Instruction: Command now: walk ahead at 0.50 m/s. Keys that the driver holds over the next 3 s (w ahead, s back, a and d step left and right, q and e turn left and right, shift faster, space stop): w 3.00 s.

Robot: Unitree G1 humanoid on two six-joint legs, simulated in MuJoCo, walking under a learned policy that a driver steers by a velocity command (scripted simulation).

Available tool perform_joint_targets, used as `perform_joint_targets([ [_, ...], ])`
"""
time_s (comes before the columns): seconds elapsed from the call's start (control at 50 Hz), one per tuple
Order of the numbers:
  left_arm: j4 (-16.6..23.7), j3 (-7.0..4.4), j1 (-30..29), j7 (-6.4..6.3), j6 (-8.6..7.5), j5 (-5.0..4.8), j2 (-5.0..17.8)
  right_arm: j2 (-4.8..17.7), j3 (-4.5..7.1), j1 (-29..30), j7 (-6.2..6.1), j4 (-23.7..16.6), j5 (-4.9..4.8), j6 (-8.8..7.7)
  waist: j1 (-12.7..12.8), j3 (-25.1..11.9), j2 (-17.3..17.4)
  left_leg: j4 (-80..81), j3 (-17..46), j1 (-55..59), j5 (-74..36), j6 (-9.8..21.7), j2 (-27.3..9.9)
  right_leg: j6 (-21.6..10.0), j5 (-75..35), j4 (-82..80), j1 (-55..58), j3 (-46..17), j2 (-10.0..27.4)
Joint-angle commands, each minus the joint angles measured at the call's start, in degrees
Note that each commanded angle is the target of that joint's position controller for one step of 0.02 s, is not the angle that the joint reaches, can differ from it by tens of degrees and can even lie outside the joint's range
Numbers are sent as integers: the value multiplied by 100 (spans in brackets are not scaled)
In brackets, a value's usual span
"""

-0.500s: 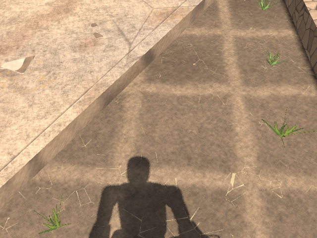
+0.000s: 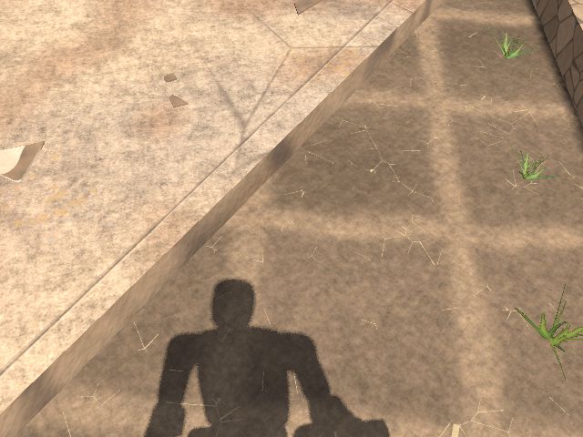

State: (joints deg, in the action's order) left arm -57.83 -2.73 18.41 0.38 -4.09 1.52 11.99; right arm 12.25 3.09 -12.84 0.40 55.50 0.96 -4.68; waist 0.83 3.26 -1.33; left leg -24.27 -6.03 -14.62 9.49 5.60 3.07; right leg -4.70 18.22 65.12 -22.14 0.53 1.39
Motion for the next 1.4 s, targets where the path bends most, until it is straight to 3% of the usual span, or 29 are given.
perform_joint_targets([
  [0.02,151,-57,433,88,110,84,143,307,19,-593,-28,62,-45,-155,114,-190,429,1505,1593,591,-1044,663,-1539,114,-333,-99,-719,-139,346],
  [0.06,308,-59,-4,117,174,88,162,474,45,-791,-39,158,-55,-186,108,-22,423,1691,1385,568,-1018,676,-1474,208,-685,-408,-1070,-45,436],
  [0.16,726,-16,-1247,140,187,11,192,427,-12,-1298,-41,305,-45,-163,-154,248,435,1829,1046,877,-1427,568,-1296,359,-1607,-1770,-1567,169,463],
  [0.3,1093,33,-2261,128,117,-24,231,482,-18,-1897,-130,562,33,-128,-420,388,518,1498,922,1951,-2257,597,-1550,141,-1587,-3001,-1540,355,208],
  [0.36,1055,-21,-1925,91,32,-26,320,586,18,-1700,-175,586,67,-108,-155,222,560,819,771,2158,-3700,471,-1623,-126,-955,-3382,-782,473,-59],
  [0.4,540,-157,-395,0,-62,17,518,638,30,-1512,-162,574,38,-79,486,-560,404,-895,487,1772,-4422,283,-1340,-391,-1057,-3876,1117,598,-378],
  [0.42,294,-286,666,-68,-113,161,923,493,-27,-1457,-138,413,-23,-92,843,-1241,36,-2466,323,607,-2856,172,-1091,-694,-631,-3926,2672,-454,586],
  [0.44,243,-434,1107,-63,-96,222,1517,-99,-131,-2123,-66,306,-265,-88,605,-2000,-1281,-4790,15,-1533,1221,-113,11,-1577,-195,-4489,4291,-3365,2341],
  [0.46,284,-390,637,-22,3,-11,1241,484,27,-1752,-79,356,-100,-79,510,-1767,-509,-5315,842,-2090,1801,-14,-64,-1498,75,-5005,3833,-3871,2160],
  [0.48,396,-298,-44,-5,-1,-76,939,507,57,-1199,-64,164,-67,-89,269,-864,-273,-5197,885,-2306,1256,23,-394,-1292,-36,-5070,2988,-2828,1952],
  [0.5,420,-209,-342,21,-49,-59,601,417,42,-915,-47,104,-55,-112,148,-485,3,-4868,880,-2116,877,15,-577,-1122,-659,-5267,2291,-2231,1704],
  [0.54,263,-89,-373,-19,-124,-71,241,210,37,-979,-2,138,92,23,-191,-210,-120,-4286,851,-1554,657,-78,-794,-759,-1407,-5474,1481,-1348,1229],
  [0.6,52,-85,69,-50,-234,-90,377,73,36,-891,75,99,145,188,-309,-172,-157,-3919,685,-1515,489,-218,-804,-756,-2043,-5608,1325,-917,1073],
  [0.66,-30,-86,366,-52,-241,-89,503,154,34,-98,104,-178,127,259,-204,85,-160,-3280,553,-2067,-86,-372,-939,-762,-1899,-5867,1392,-719,996],
  [0.78,-195,-32,970,-66,-224,-81,483,110,-57,1172,120,-581,23,231,133,258,-213,-1601,271,-2142,-915,-441,-799,-659,-2441,-5892,1921,-390,887],
  [0.88,-367,-47,1256,-139,-180,-5,549,224,-45,1682,101,-817,21,154,232,353,-242,-990,208,-2193,-517,-206,-654,-712,-3187,-5511,2791,-364,1167],
  [0.92,-378,-72,1101,-164,-165,13,624,277,-10,1432,72,-786,24,95,48,243,-260,-715,109,-1647,-87,-22,-468,-615,-4149,-5049,2888,-240,1195],
  [0.94,-379,-87,1013,-167,-159,12,676,336,35,993,36,-652,31,61,-144,20,-293,-574,10,-1014,80,82,-273,-539,-4934,-4530,2837,-155,1148],
  [0.96,-375,-87,904,-151,-139,-15,687,417,102,121,-10,-355,61,9,-524,-398,-144,-196,-94,46,-122,215,-97,-430,-5227,-3553,2605,39,950],
  [0.98,-265,-42,823,-132,-150,-59,585,740,222,-957,-73,-40,174,-54,-895,-1036,96,-155,563,1596,16,475,-668,-302,-4177,-2220,1626,193,708],
  [1.0,-79,70,1296,-57,-153,-296,72,1399,396,-1742,-104,41,288,-58,-869,-1900,1299,228,3222,3361,833,1209,-2433,14,-1194,89,-393,615,-180],
  [1.02,-133,-58,1155,-51,-152,-159,466,1287,378,-1382,-46,26,97,36,-736,-1886,1011,933,4470,3143,844,1350,-2678,-63,1076,911,-1162,-129,-482],
  [1.04,10,-103,662,-42,-132,-102,526,1039,302,-662,-25,-78,-14,57,-438,-963,648,986,3494,2321,1111,1161,-2449,-119,582,991,-1508,-323,-65],
  [1.06,84,-81,352,-12,-156,-76,442,648,199,-260,4,-147,-27,24,-320,-476,350,1227,2870,1540,818,994,-2208,-112,134,681,-1409,-316,142],
  [1.1,68,-74,339,23,-44,44,248,259,72,-107,-26,-33,-56,-55,18,-81,434,1513,1953,622,56,609,-1702,-10,-210,59,-884,-269,405],
  [1.12,23,-58,445,57,32,81,143,214,45,-230,-44,40,-44,-96,86,-118,468,1554,1702,497,-283,573,-1602,50,-281,-34,-697,-215,408],
  [1.2,297,-66,-184,121,177,87,179,501,77,-756,-59,256,-50,-193,96,34,439,1788,1262,550,-893,663,-1466,256,-838,-534,-1212,-20,539],
  [1.3,718,-10,-1359,140,174,11,164,453,20,-1258,-66,371,-41,-178,-177,239,442,1873,946,931,-1338,595,-1313,395,-1649,-1943,-1552,195,501],
  [1.4,991,26,-2086,137,126,-19,192,478,12,-1731,-118,540,6,-153,-390,314,535,1622,825,1749,-2016,574,-1505,241,-1717,-2887,-1507,331,301],
])
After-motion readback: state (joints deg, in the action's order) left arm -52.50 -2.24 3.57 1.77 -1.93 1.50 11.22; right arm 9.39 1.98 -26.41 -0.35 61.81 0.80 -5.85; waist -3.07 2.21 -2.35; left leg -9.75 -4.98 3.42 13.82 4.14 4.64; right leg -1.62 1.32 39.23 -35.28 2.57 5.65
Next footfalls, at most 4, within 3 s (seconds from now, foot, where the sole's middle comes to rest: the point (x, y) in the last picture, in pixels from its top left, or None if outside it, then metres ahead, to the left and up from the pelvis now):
0.42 right None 0.39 -0.11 -0.78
0.98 left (272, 353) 0.68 0.07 -0.78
1.52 right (344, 255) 0.98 -0.12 -0.78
2.00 left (279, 181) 1.18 0.06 -0.69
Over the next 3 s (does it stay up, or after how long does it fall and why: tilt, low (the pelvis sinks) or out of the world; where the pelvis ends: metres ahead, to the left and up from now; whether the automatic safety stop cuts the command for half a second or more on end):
stays up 1.64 0.06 0.11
